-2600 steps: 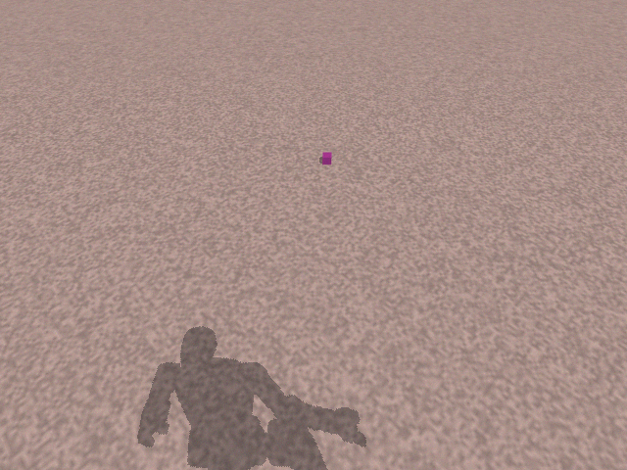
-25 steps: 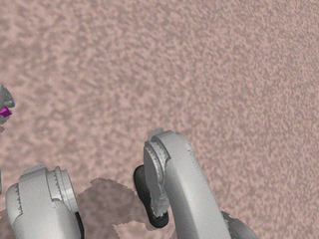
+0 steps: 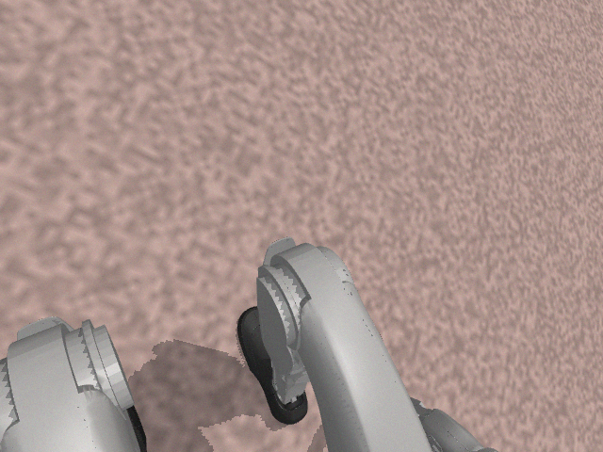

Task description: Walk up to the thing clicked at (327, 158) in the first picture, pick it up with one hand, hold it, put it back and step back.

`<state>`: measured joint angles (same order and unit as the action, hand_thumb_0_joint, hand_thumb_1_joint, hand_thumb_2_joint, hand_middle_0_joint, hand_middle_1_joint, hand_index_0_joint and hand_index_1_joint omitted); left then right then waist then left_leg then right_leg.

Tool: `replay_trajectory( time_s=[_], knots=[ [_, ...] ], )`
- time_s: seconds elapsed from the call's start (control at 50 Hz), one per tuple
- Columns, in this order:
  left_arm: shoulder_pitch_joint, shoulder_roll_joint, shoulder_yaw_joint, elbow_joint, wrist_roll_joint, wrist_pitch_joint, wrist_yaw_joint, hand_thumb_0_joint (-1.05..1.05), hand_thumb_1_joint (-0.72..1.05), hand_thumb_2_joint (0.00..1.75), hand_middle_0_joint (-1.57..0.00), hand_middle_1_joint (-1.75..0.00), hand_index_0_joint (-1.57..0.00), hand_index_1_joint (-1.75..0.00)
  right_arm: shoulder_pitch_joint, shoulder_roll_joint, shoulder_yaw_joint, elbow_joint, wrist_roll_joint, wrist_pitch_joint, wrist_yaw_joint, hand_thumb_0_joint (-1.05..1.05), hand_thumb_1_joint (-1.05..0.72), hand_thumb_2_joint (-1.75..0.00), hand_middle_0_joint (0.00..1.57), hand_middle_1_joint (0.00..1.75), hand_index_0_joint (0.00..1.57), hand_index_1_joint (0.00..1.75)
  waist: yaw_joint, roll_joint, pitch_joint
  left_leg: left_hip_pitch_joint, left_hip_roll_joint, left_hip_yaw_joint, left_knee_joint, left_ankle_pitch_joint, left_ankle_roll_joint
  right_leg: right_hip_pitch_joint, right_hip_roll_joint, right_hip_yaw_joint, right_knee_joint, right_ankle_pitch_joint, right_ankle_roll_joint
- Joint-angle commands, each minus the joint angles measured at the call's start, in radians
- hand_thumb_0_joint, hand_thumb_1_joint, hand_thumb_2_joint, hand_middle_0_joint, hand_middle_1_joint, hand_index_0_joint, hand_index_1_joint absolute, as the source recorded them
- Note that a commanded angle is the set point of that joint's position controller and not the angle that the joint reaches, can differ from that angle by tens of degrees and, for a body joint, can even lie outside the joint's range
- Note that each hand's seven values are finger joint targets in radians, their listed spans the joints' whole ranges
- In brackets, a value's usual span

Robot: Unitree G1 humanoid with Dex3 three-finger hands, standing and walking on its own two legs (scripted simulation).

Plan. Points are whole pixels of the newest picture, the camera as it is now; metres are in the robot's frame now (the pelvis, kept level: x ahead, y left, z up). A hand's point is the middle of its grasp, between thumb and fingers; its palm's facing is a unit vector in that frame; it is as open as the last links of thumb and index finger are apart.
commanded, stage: open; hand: left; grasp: from above
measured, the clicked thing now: out of the picture +0.47 +0.27 -0.28
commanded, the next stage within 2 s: withdraw in 1.08 s
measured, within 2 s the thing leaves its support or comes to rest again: neither
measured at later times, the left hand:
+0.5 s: hand out of the picture +0.45 +0.27 -0.25, palm faces -0.45 -0.09 -0.89, open 8.0 cm
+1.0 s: hand out of the picture +0.44 +0.27 -0.25, palm faces -0.49 -0.10 -0.87, open 10.5 cm
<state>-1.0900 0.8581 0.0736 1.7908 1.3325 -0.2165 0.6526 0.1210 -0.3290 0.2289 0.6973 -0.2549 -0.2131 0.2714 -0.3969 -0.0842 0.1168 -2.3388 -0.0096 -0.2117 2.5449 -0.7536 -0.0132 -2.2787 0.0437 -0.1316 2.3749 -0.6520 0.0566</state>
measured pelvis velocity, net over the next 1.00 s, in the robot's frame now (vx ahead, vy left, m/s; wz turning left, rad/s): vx -0.01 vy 0.00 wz -0.02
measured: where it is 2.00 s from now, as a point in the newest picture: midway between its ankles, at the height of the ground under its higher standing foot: (211, 427)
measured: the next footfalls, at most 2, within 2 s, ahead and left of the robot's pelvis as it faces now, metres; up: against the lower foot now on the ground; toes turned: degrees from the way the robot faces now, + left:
none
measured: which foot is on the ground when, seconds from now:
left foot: down 0.00-1.00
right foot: down 0.00-1.00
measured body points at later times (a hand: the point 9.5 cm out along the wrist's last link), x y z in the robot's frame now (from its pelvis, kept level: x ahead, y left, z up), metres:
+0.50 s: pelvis +0.00 +0.00 +0.00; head +0.27 +0.12 +0.33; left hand +0.47 +0.27 -0.20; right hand +0.04 -0.25 -0.06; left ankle +0.06 +0.12 -0.27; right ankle +0.11 -0.12 -0.27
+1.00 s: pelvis -0.01 +0.00 +0.00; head +0.27 +0.11 +0.34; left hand +0.47 +0.28 -0.20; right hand +0.03 -0.25 -0.06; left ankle +0.06 +0.12 -0.27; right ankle +0.11 -0.12 -0.27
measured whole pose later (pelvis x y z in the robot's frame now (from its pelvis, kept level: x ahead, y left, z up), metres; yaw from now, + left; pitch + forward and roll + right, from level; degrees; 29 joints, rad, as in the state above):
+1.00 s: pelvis -0.01 +0.00 +0.00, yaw -1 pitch +29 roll -13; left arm -1.08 0.91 0.05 1.77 1.33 -0.24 0.63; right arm 0.12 -0.34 0.26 0.67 -0.26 -0.22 0.28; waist -0.40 -0.11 0.15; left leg -2.33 -0.01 -0.23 2.55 -0.74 -0.01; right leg -2.26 0.05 -0.15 2.36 -0.63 0.06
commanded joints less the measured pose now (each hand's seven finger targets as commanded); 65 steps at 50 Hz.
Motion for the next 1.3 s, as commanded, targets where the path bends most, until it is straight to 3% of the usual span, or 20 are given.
replay_trajectory(
  time_s=[0.0, 0.02, 0.08, 0.1, 0.18, 0.2, 0.28, 0.36, 0.54, 0.64, 0.72, 0.74, 0.76, 0.8, 0.82, 0.84, 0.9, 0.94, 1.12, 1.28],
  knots=[
    [-0.272, 0.189, -0.009, -0.081, -0.008, -0.007, 0.038, 0.0, 0.94, 0.11, -1.26, -0.09, -1.29, -0.07, 0.195, -0.314, -0.079, 0.011, 0.002, -0.003, -0.009, 0.0, -0.91, -0.9, 0.2, 0.3, 0.2, 0.3, -0.053, 0.405, -0.653, 0.413, 0.019, 0.097, -0.254, 0.225, 0.036, 0.43, 0.041, -0.11, -0.208, 0.248, -0.073],
    [-0.278, 0.225, 0.009, -0.086, -0.001, -0.01, 0.044, 0.0, 0.95, 0.12, -1.26, -0.1, -1.29, -0.07, 0.207, -0.326, -0.081, 0.017, 0.003, -0.004, -0.011, 0.0, -0.9, -0.9, 0.2, 0.3, 0.2, 0.3, -0.048, 0.421, -0.644, 0.415, 0.019, 0.097, -0.256, 0.224, 0.034, 0.419, 0.037, -0.112, -0.209, 0.244, -0.073],
    [-0.272, 0.194, -0.014, -0.077, 0.003, -0.014, 0.046, 0.0, 0.94, 0.12, -1.27, -0.08, -1.29, -0.06, 0.194, -0.322, -0.077, 0.007, -0.001, -0.006, -0.011, 0.0, -0.9, -0.9, 0.2, 0.3, 0.2, 0.3, -0.052, 0.428, -0.625, 0.416, 0.022, 0.091, -0.263, 0.221, 0.031, 0.409, 0.042, -0.116, -0.206, 0.24, -0.076],
    [-0.265, 0.226, 0.01, -0.065, 0.005, -0.014, 0.051, 0.0, 0.86, 0.15, -1.19, -0.12, -1.21, -0.1, 0.192, -0.325, -0.074, 0.014, -0.006, -0.006, -0.012, 0.0, -0.9, -0.9, 0.2, 0.3, 0.2, 0.3, -0.055, 0.412, -0.617, 0.41, 0.022, 0.086, -0.262, 0.211, 0.031, 0.406, 0.038, -0.121, -0.204, 0.231, -0.074],
    [-0.285, 0.229, 0.005, -0.093, 0.012, -0.011, 0.059, 0.0, 0.54, 0.14, -0.94, -0.16, -0.96, -0.14, 0.186, -0.33, -0.075, 0.008, -0.005, -0.008, -0.012, 0.0, -0.89, -0.9, 0.2, 0.3, 0.2, 0.3, -0.051, 0.435, -0.624, 0.43, 0.024, 0.082, -0.269, 0.209, 0.028, 0.395, 0.041, -0.125, -0.203, 0.231, -0.075],
    [-0.295, 0.203, -0.022, -0.097, 0.018, -0.011, 0.058, 0.0, 0.48, 0.18, -0.91, -0.17, -0.93, -0.16, 0.177, -0.329, -0.073, 0.001, -0.005, -0.01, -0.01, 0.0, -0.9, -0.9, 0.2, 0.3, 0.2, 0.3, -0.057, 0.458, -0.622, 0.439, 0.025, 0.081, -0.27, 0.214, 0.025, 0.394, 0.04, -0.121, -0.196, 0.234, -0.079],
    [-0.287, 0.219, 0.001, -0.089, 0.021, -0.002, 0.067, 0.0, 0.39, 0.25, -0.86, -0.21, -0.87, -0.2, 0.187, -0.333, -0.075, 0.012, -0.008, -0.016, -0.004, 0.0, -0.9, -0.9, 0.2, 0.3, 0.2, 0.3, -0.061, 0.452, -0.61, 0.446, 0.026, 0.074, -0.271, 0.218, 0.022, 0.377, 0.036, -0.128, -0.191, 0.244, -0.075],
    [-0.319, 0.194, -0.032, -0.126, 0.002, 0.005, 0.068, 0.0, 0.31, 0.31, -0.8, -0.28, -0.8, -0.27, 0.173, -0.333, -0.077, 0.017, -0.006, -0.028, 0.002, 0.0, -0.9, -0.9, 0.2, 0.3, 0.2, 0.3, -0.057, 0.495, -0.62, 0.471, 0.03, 0.069, -0.283, 0.216, 0.016, 0.378, 0.038, -0.125, -0.191, 0.245, -0.08],
    [-0.262, 0.204, -0.004, -0.117, -0.014, 0.03, 0.057, 0.0, 0.18, 0.4, -0.66, -0.41, -0.67, -0.4, 0.191, -0.343, -0.075, 0.005, -0.005, -0.032, 0.023, 0.0, -0.9, -0.9, 0.2, 0.3, 0.2, 0.3, -0.054, 0.488, -0.655, 0.486, 0.03, 0.068, -0.268, 0.305, 0.015, 0.418, 0.04, -0.132, -0.185, 0.321, -0.075],
    [-0.262, 0.186, -0.014, -0.123, -0.037, 0.029, 0.032, 0.0, 0.09, 0.47, -0.6, -0.48, -0.61, -0.47, 0.194, -0.332, -0.072, -0.004, -0.003, -0.028, 0.024, 0.0, -0.9, -0.9, 0.2, 0.3, 0.2, 0.3, -0.05, 0.491, -0.652, 0.467, 0.028, 0.078, -0.28, 0.279, 0.02, 0.44, 0.045, -0.124, -0.201, 0.291, -0.08],
    [-0.237, 0.226, 0.022, -0.125, -0.033, 0.016, 0.015, 0.0, 0.05, 0.52, -0.56, -0.5, -0.56, -0.5, 0.218, -0.341, -0.075, -0.004, 0.001, -0.021, 0.018, 0.0, -0.9, -0.9, 0.2, 0.3, 0.2, 0.3, -0.052, 0.465, -0.645, 0.456, 0.027, 0.073, -0.272, 0.283, 0.021, 0.434, 0.038, -0.129, -0.198, 0.289, -0.078],
    [-0.233, 0.22, 0.017, -0.113, -0.027, 0.015, 0.015, 0.0, 0.05, 0.53, -0.56, -0.5, -0.56, -0.5, 0.212, -0.338, -0.076, 0.0, 0.004, -0.017, 0.014, 0.0, -0.9, -0.9, 0.2, 0.3, 0.2, 0.3, -0.048, 0.469, -0.649, 0.462, 0.027, 0.072, -0.27, 0.288, 0.019, 0.43, 0.038, -0.129, -0.195, 0.293, -0.081],
    [-0.243, 0.189, -0.006, -0.096, -0.03, 0.009, 0.006, 0.0, 0.05, 0.52, -0.56, -0.52, -0.57, -0.51, 0.209, -0.319, -0.061, -0.004, 0.001, -0.017, 0.017, 0.0, -0.9, -0.9, 0.2, 0.3, 0.2, 0.3, -0.073, 0.439, -0.609, 0.437, 0.027, 0.074, -0.255, 0.272, 0.024, 0.427, 0.038, -0.128, -0.194, 0.288, -0.076],
    [-0.263, 0.218, 0.002, -0.136, -0.033, -0.004, 0.008, 0.0, 0.01, 0.56, -0.53, -0.55, -0.53, -0.55, 0.203, -0.339, -0.075, -0.007, 0.008, -0.012, 0.008, 0.0, -0.9, -0.9, 0.2, 0.3, 0.2, 0.3, -0.051, 0.46, -0.647, 0.454, 0.027, 0.073, -0.267, 0.266, 0.024, 0.436, 0.041, -0.124, -0.204, 0.28, -0.08],
    [-0.266, 0.192, -0.016, -0.111, -0.034, -0.009, 0.004, 0.0, 0.02, 0.54, -0.52, -0.56, -0.53, -0.55, 0.202, -0.341, -0.071, -0.009, 0.004, -0.016, 0.008, 0.0, -0.9, -0.9, 0.2, 0.3, 0.2, 0.3, -0.069, 0.453, -0.599, 0.432, 0.025, 0.072, -0.263, 0.237, 0.023, 0.406, 0.036, -0.128, -0.199, 0.253, -0.082],
    [-0.262, 0.225, 0.005, -0.124, -0.034, -0.017, 0.007, 0.0, 0.01, 0.55, -0.5, -0.57, -0.51, -0.56, 0.212, -0.333, -0.063, -0.005, 0.002, -0.014, 0.005, 0.0, -0.9, -0.9, 0.2, 0.3, 0.2, 0.3, -0.059, 0.447, -0.617, 0.436, 0.025, 0.075, -0.267, 0.236, 0.025, 0.426, 0.038, -0.13, -0.213, 0.25, -0.078],
    [-0.26, 0.199, -0.025, -0.104, -0.017, -0.031, 0.005, 0.0, 0.01, 0.56, -0.51, -0.57, -0.52, -0.56, 0.202, -0.331, -0.055, -0.012, -0.003, -0.014, 0.001, 0.0, -0.9, -0.9, 0.2, 0.3, 0.2, 0.3, -0.08, 0.429, -0.577, 0.427, 0.025, 0.072, -0.264, 0.212, 0.024, 0.401, 0.035, -0.136, -0.209, 0.231, -0.077],
    [-0.267, 0.239, -0.013, -0.143, -0.014, -0.037, 0.019, 0.0, -0.01, 0.58, -0.49, -0.59, -0.5, -0.58, 0.202, -0.336, -0.063, -0.007, 0.002, -0.009, -0.007, 0.0, -0.89, -0.9, 0.2, 0.3, 0.2, 0.3, -0.055, 0.46, -0.625, 0.459, 0.029, 0.069, -0.285, 0.219, 0.02, 0.425, 0.041, -0.129, -0.215, 0.236, -0.078],
    [-0.262, 0.211, -0.034, -0.096, 0.004, -0.008, 0.062, 0.0, -0.04, 0.6, -0.46, -0.61, -0.47, -0.61, 0.193, -0.341, -0.059, -0.01, -0.009, -0.027, 0.002, 0.0, -0.89, -0.9, 0.2, 0.3, 0.2, 0.3, -0.079, 0.467, -0.585, 0.46, 0.034, 0.073, -0.274, 0.238, 0.017, 0.412, 0.045, -0.129, -0.209, 0.267, -0.075],
    [-0.319, 0.276, 0.033, -0.188, -0.028, 0.047, 0.077, 0.0, -0.11, 0.66, -0.43, -0.61, -0.43, -0.61, 0.204, -0.357, -0.075, -0.022, 0.003, -0.045, 0.022, 0.0, -0.9, -0.9, 0.2, 0.3, 0.2, 0.3, -0.049, 0.561, -0.678, 0.542, 0.039, 0.061, -0.296, 0.281, 0.004, 0.414, 0.034, -0.128, -0.191, 0.299, -0.079]
  ],
)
